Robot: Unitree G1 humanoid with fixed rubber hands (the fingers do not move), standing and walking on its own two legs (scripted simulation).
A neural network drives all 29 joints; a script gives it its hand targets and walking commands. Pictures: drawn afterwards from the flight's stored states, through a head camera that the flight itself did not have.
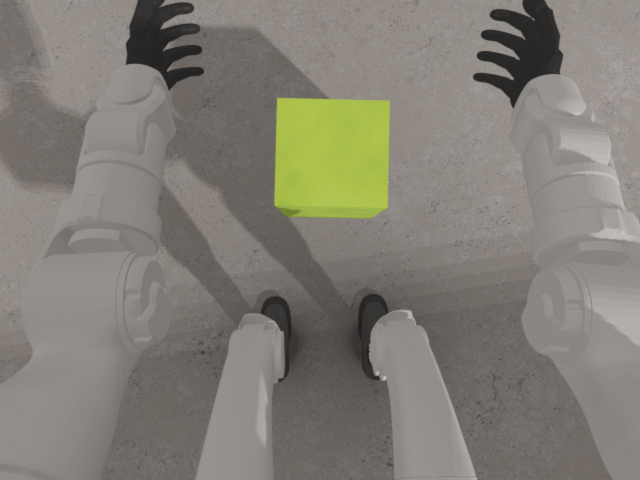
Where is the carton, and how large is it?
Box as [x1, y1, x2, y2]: [274, 98, 389, 218]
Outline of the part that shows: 277,98 274,204 286,216 369,218 386,208 389,101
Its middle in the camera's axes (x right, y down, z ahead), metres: +0.02 -0.16 +0.84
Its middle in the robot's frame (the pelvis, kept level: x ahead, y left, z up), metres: +0.53 -0.02 -0.52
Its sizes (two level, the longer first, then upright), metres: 0.210 0.200 0.250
